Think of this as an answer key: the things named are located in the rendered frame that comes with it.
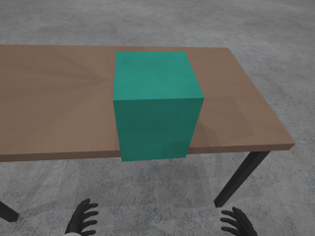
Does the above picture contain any robot right hand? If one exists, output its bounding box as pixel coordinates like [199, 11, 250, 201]
[220, 206, 258, 236]

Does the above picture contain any robot left hand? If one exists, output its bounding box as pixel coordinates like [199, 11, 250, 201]
[65, 198, 98, 236]

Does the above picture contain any table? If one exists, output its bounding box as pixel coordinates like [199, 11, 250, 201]
[0, 44, 295, 222]

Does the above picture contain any carton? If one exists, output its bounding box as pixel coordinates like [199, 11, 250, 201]
[113, 51, 205, 162]

